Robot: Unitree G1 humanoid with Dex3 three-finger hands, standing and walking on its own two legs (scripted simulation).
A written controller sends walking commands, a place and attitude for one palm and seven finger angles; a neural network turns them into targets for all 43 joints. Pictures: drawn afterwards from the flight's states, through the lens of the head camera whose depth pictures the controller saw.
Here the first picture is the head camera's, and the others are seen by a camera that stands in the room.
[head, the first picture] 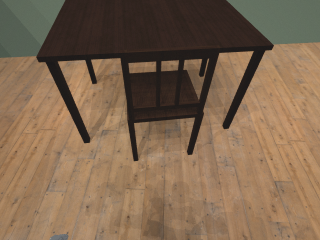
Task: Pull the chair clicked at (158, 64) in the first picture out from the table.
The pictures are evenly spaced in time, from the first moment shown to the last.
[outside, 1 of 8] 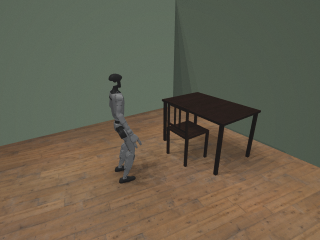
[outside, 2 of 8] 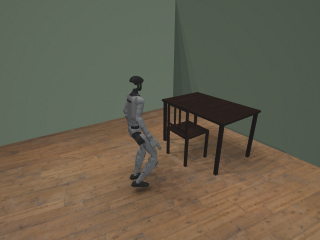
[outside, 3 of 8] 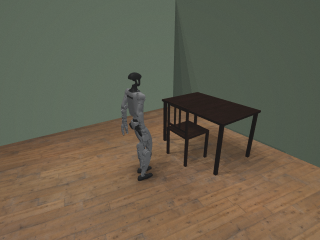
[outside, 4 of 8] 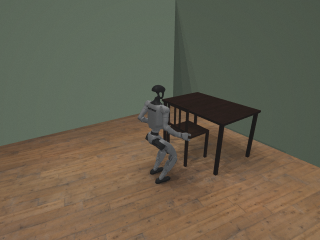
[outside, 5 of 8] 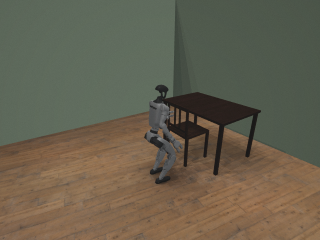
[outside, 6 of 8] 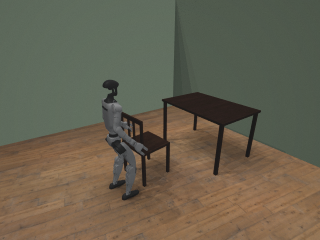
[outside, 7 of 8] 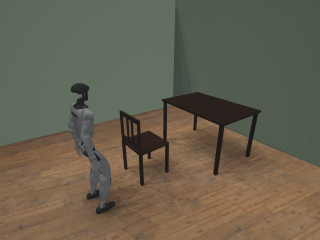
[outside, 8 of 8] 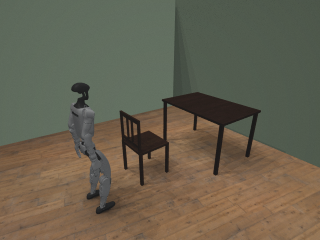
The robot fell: no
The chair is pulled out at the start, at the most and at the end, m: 0.00 0.70 0.69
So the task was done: yes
